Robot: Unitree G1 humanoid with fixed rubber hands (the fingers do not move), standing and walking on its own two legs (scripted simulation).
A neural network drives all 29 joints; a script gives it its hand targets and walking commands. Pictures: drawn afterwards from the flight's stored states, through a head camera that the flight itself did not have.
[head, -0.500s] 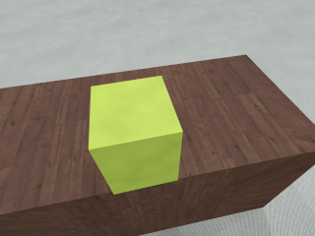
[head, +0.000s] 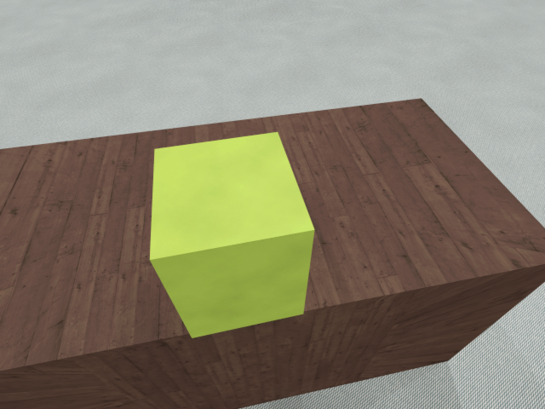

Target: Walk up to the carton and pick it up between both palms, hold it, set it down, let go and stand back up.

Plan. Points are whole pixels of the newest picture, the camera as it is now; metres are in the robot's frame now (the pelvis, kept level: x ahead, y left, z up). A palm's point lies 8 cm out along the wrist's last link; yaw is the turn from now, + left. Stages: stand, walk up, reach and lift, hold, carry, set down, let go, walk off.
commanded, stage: stand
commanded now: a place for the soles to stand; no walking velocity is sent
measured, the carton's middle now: (233, 237) +0.40 +0.08 +0.02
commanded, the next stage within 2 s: reach and lift in 0.06 s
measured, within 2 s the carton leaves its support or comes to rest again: neither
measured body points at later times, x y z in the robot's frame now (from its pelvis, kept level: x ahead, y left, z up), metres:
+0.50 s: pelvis -0.04 +0.00 -0.03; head -0.03 +0.02 +0.42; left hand +0.09 +0.26 -0.12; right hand +0.15 -0.22 -0.12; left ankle -0.04 +0.12 -0.73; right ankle +0.00 -0.09 -0.73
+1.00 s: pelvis -0.06 -0.01 +0.00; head -0.06 -0.01 +0.45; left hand +0.09 +0.24 -0.08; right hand +0.12 -0.21 -0.09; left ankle -0.04 +0.12 -0.73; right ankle +0.00 -0.09 -0.73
